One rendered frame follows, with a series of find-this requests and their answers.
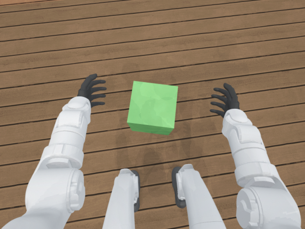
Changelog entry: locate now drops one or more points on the right robot hand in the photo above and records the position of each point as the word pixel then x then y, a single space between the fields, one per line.
pixel 231 100

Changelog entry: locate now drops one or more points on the left robot hand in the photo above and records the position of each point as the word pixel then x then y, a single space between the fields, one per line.
pixel 86 89

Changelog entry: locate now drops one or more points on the carton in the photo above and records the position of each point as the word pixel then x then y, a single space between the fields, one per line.
pixel 152 108

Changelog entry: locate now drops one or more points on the robot right upper arm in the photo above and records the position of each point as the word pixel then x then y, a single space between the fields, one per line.
pixel 266 208

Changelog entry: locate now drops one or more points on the robot left upper arm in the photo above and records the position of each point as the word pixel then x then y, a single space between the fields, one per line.
pixel 54 193

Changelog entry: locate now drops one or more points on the robot left thigh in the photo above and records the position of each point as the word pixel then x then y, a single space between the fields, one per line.
pixel 120 210

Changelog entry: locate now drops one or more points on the right robot foot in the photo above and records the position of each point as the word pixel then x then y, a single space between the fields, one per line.
pixel 181 203

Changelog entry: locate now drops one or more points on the robot right forearm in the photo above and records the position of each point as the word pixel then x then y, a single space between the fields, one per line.
pixel 253 167

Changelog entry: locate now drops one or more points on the robot left forearm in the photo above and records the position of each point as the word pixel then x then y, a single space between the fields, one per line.
pixel 67 139

